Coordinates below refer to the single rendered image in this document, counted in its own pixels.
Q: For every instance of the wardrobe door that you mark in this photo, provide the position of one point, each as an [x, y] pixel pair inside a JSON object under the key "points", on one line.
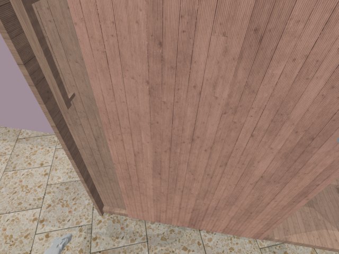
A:
{"points": [[82, 118], [220, 115]]}

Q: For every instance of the left robot hand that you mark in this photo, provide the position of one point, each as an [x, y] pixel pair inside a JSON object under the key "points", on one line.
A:
{"points": [[58, 244]]}

